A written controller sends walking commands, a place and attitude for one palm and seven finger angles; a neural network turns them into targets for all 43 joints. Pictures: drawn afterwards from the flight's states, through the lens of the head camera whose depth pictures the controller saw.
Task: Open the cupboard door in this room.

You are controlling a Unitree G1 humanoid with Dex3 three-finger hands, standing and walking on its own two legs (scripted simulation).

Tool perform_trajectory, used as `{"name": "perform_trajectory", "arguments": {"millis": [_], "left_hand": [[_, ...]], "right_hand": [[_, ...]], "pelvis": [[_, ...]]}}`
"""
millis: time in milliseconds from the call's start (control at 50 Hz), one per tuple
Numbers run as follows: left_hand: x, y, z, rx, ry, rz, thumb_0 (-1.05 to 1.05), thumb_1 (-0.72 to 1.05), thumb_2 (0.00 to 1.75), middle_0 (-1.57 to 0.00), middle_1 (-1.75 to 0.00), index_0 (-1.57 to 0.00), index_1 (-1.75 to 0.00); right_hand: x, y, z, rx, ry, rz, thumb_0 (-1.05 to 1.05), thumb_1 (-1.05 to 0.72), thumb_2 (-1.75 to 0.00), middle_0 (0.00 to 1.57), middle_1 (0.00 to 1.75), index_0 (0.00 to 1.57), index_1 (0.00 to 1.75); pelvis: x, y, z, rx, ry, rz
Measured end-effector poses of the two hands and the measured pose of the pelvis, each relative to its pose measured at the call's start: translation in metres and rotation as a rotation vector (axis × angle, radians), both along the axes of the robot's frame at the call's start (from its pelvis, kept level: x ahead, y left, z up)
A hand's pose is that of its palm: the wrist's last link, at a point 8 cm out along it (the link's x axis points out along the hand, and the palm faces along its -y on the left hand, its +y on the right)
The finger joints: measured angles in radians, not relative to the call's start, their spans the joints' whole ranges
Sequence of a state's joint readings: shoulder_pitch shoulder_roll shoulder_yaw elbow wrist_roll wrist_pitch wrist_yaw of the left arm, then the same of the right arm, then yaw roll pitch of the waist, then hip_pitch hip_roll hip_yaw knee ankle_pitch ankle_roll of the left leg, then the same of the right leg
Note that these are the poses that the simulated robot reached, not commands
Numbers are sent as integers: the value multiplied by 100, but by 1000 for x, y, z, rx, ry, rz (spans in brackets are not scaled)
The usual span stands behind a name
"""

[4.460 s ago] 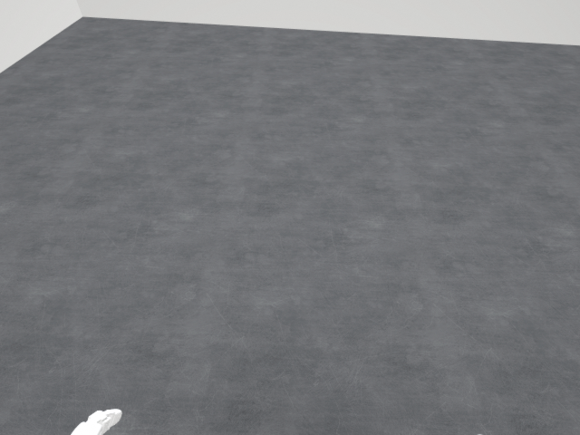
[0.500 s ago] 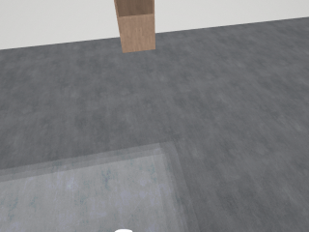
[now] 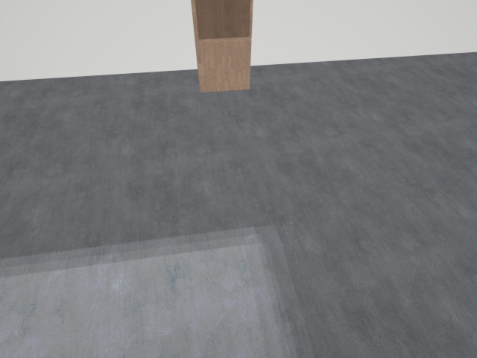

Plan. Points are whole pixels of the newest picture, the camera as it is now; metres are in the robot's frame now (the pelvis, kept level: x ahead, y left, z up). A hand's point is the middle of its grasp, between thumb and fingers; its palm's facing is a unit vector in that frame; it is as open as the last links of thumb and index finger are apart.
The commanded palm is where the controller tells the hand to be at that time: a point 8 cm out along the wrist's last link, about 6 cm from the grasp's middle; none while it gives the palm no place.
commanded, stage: stand and wait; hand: left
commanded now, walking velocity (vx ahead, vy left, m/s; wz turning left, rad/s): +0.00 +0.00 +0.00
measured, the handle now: out of the picture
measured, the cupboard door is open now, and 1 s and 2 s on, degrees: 0 0 0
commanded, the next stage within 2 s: turn or walk to find it in 0.06 s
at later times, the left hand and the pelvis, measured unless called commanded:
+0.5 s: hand out of the picture +0.00 +0.20 -0.18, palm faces +0.13 -0.97 -0.19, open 7.4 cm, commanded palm none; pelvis -0.04 +0.01 +0.00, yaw +8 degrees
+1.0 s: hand out of the picture -0.09 +0.13 -0.16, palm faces +0.29 -0.93 -0.21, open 7.3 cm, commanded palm none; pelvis -0.06 -0.04 +0.00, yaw +15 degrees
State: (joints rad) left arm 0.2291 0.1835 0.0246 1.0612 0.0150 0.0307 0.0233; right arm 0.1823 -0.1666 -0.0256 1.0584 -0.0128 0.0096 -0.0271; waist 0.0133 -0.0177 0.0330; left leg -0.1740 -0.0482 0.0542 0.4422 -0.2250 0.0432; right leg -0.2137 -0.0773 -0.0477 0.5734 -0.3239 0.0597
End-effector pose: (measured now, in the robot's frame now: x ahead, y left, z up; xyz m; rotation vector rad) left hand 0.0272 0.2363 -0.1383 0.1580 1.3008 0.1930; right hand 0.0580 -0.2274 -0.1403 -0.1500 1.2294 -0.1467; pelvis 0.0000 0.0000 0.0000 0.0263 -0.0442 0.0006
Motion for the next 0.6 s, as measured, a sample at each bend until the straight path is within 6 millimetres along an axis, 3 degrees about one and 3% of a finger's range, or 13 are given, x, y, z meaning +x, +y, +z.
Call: {"name": "perform_trajectory", "arguments": {"millis": [160,260,340,460,600], "left_hand": [[-12,-21,5,2,-24,-14,1,93,89,-20,-30,-20,-30],[-24,-20,-7,-24,-9,22,1,92,89,-20,-30,-20,-30],[-33,-12,-19,-47,0,52,1,92,89,-20,-30,-20,-30],[-40,4,-15,-43,20,77,1,92,89,-20,-30,-20,-30],[-38,8,5,2,-42,112,1,91,89,-19,-30,-19,-30]], "right_hand": [[-74,-11,-14,37,152,-47,0,-92,-90,20,30,20,30],[-116,-12,-11,13,267,-48,0,-91,-90,20,30,20,30],[-135,-8,-7,-19,321,-46,0,-91,-90,19,30,20,30],[-131,4,0,-22,302,-18,0,-91,-90,19,30,20,30],[-85,0,-1,-5,188,65,0,-91,-90,20,30,20,30]], "pelvis": [[-13,-13,0,-22,-16,19],[-22,-12,-4,-42,-11,52],[-28,-3,-10,-50,-10,82],[-36,5,-6,-49,34,118],[-45,-2,2,-52,63,168]]}}
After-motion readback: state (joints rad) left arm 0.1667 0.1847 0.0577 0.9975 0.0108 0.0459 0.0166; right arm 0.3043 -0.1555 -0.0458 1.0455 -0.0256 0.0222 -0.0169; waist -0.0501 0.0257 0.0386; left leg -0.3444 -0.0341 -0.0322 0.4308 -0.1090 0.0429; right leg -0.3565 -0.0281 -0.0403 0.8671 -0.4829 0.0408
